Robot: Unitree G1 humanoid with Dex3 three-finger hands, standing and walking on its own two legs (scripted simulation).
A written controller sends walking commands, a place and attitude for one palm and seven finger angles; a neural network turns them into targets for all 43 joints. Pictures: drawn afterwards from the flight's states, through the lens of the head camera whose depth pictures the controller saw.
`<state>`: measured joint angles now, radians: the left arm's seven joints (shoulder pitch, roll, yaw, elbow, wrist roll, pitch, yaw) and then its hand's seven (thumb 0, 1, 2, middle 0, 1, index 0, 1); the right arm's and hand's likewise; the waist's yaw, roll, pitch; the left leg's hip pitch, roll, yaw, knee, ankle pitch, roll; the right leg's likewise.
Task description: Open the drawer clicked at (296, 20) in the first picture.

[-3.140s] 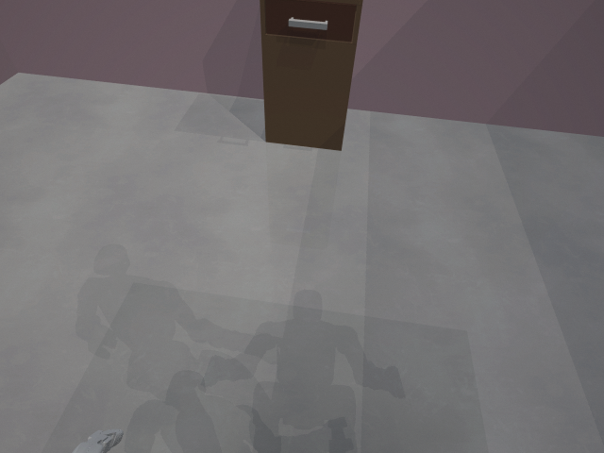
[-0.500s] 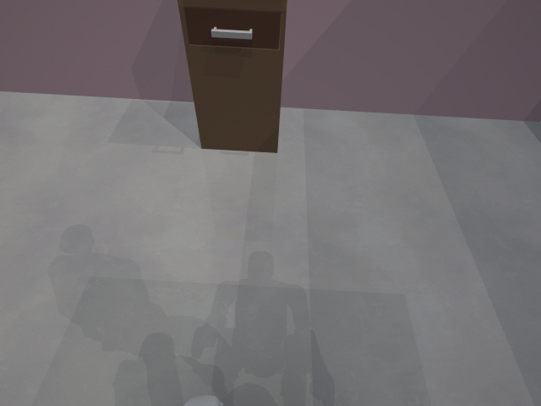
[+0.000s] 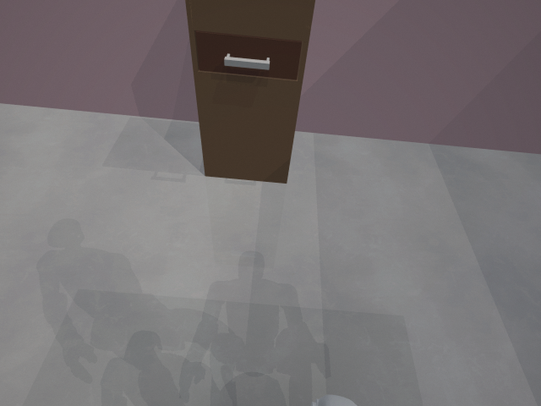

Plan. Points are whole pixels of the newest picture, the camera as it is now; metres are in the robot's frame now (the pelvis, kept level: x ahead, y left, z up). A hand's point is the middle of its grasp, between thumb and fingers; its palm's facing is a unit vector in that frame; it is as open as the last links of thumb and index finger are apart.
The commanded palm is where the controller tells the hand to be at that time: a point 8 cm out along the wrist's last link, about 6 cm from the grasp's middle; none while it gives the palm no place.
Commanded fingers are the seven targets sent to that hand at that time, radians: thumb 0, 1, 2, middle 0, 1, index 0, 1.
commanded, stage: walk to a spot facing it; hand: left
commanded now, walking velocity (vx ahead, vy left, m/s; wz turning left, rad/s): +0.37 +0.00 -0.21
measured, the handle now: (247, 60) +1.26 +0.16 -0.11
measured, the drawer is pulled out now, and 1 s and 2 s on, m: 0.00 0.00 0.00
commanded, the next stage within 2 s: take the last steps up to it in 0.74 s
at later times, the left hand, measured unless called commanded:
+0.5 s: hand (220, 321) +0.29 +0.11 -0.16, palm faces -0.01 -0.97 -0.23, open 7.2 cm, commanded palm none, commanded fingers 0.00 0.90 0.90 -0.20 -0.30 -0.20 -0.30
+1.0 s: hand (205, 297) +0.35 +0.15 -0.19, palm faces +0.10 -0.99 -0.14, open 7.4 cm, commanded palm none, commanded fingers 0.00 0.90 0.90 -0.20 -0.30 -0.20 -0.30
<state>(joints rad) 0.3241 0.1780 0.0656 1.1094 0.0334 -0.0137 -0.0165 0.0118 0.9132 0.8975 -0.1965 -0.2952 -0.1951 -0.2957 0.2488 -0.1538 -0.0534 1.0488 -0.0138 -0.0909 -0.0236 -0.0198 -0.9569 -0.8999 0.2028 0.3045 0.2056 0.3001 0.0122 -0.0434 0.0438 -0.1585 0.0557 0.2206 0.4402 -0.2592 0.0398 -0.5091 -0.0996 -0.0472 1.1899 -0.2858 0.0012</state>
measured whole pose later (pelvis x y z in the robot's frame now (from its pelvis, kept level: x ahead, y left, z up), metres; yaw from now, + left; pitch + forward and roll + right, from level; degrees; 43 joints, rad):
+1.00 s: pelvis +0.40 -0.01 -0.01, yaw +1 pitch -2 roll +0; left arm 0.35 0.15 0.04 1.14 0.02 -0.02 0.00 0.01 0.91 0.90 -0.20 -0.30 -0.20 -0.30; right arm 0.16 -0.14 -0.05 1.01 0.00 -0.07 -0.02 -0.02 -0.94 -0.90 0.20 0.30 0.21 0.30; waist 0.03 -0.04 0.08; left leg -0.26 0.03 0.20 0.52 -0.22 0.06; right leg -0.41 -0.11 -0.08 1.16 -0.41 0.02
